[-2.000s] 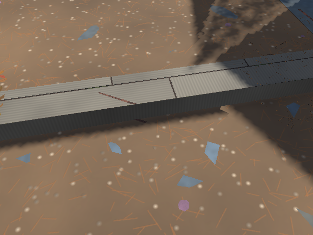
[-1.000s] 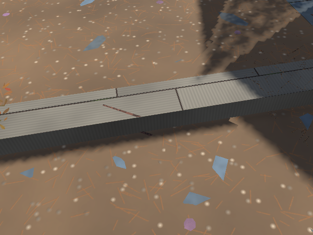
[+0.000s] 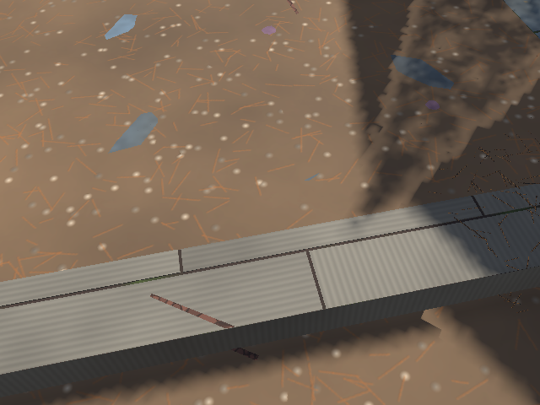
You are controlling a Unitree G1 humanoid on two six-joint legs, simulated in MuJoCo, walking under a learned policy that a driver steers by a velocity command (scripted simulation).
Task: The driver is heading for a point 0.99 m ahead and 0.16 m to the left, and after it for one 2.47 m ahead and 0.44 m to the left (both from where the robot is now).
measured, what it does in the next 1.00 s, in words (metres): walks ahead: left foot, then left foot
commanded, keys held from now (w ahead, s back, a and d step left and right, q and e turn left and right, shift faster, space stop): no key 0.10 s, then w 0.90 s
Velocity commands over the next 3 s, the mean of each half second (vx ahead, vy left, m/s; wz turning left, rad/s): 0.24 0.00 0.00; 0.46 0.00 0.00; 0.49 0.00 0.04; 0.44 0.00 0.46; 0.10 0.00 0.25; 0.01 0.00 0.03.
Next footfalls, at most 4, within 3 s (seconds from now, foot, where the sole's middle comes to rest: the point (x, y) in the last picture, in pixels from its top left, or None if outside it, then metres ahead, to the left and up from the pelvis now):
0.14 left None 0.07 0.14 -0.77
0.88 left None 0.45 0.12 -0.77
1.42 right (326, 252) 0.82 -0.10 -0.65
2.02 left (231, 182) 1.07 0.15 -0.65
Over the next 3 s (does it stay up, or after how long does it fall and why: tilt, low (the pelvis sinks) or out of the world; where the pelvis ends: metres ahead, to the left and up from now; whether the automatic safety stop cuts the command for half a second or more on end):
stays up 1.08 0.04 0.12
